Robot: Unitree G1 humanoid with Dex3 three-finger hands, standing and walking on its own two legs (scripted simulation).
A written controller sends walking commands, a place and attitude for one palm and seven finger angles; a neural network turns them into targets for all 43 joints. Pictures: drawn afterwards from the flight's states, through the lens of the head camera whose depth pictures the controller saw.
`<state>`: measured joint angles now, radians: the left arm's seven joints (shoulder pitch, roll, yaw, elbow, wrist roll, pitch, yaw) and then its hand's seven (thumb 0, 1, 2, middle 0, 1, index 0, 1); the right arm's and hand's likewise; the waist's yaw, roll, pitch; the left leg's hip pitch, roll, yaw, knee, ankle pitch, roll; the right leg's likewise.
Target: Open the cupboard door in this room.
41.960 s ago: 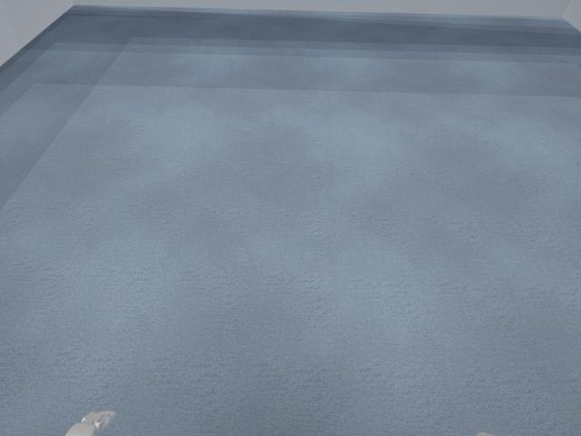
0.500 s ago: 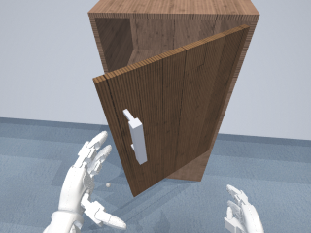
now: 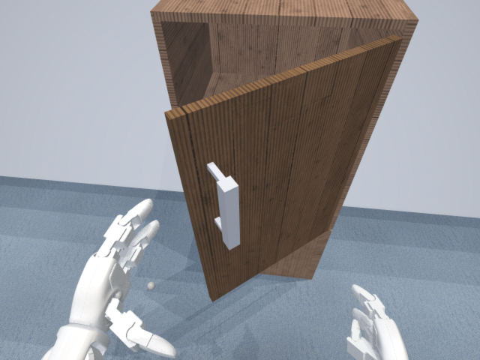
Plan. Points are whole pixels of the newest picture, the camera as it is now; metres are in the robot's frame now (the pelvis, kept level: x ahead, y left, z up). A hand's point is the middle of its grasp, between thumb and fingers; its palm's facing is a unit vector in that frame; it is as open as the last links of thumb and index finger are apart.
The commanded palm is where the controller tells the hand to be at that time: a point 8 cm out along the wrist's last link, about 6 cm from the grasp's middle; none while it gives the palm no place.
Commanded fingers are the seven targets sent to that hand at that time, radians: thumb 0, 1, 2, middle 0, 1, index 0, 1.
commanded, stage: draw the hand back to the body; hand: left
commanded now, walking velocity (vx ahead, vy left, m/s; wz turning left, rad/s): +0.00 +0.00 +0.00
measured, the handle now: (223, 207) +0.33 +0.06 +0.11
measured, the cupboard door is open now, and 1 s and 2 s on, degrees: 39 39 39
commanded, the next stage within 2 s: step back with the hand held close in 1.42 s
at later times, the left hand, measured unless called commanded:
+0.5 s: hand (95, 263) +0.20 +0.20 +0.14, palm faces +0.21 -0.94 -0.28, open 15.3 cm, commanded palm +0.16 +0.25 +0.16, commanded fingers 0.00 -0.01 0.51 -0.17 -0.30 -0.17 -0.30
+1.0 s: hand (43, 231) +0.22 +0.26 +0.19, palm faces +0.41 -0.82 -0.41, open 9.6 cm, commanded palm +0.17 +0.30 +0.20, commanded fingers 0.00 0.87 0.88 -0.20 -0.30 -0.20 -0.30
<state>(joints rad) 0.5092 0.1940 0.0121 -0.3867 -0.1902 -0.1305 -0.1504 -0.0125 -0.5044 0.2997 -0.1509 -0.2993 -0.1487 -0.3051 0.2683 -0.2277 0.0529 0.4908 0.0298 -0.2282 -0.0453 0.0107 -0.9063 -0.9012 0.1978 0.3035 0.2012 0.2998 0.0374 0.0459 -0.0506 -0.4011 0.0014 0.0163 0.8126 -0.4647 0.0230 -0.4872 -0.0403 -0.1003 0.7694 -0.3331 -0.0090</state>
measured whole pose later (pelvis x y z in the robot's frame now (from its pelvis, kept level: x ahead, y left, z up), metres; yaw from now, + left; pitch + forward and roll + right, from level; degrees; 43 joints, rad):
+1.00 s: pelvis +0.02 +0.01 +0.04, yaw -1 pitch -4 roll -1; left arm 0.48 0.33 0.30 -0.42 -0.04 -0.09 0.11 0.00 0.52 0.74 -0.19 -0.30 -0.19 -0.31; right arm 0.19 -0.22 0.03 0.63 0.00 -0.14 -0.06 0.01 -0.91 -0.90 0.20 0.30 0.20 0.30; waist 0.08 0.06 0.03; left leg -0.03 0.00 0.04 0.41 -0.31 0.03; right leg -0.13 -0.02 -0.08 0.40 -0.19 0.00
